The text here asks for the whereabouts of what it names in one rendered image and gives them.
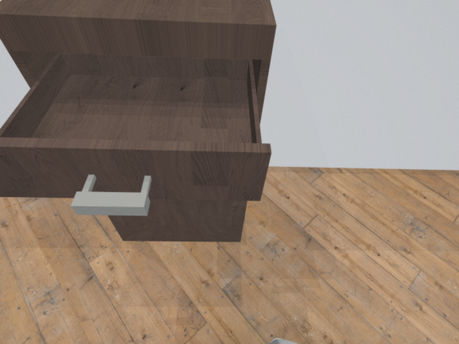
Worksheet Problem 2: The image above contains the handle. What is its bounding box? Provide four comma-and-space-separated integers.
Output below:
71, 175, 151, 216

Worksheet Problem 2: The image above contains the drawer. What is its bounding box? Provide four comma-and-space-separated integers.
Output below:
0, 52, 272, 201

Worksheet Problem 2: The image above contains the cabinet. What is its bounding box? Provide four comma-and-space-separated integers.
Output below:
0, 0, 277, 242

